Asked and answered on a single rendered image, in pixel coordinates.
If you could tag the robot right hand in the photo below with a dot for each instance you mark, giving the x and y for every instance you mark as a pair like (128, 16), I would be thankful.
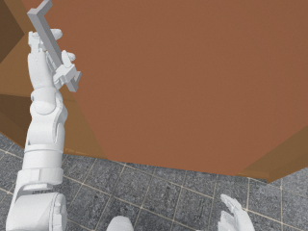
(239, 222)

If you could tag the robot left thigh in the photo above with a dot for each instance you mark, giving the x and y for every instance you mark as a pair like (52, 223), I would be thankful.
(120, 224)

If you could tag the wardrobe door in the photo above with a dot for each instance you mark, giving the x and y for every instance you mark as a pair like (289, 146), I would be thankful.
(201, 85)
(290, 149)

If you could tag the robot left forearm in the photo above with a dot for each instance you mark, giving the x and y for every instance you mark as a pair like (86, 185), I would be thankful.
(44, 147)

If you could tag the handle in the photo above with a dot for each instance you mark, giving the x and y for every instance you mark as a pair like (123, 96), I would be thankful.
(38, 20)

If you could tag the robot left hand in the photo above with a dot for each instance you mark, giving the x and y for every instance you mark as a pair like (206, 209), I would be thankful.
(41, 66)

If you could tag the left robot upper arm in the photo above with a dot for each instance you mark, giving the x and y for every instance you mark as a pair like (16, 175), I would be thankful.
(39, 212)

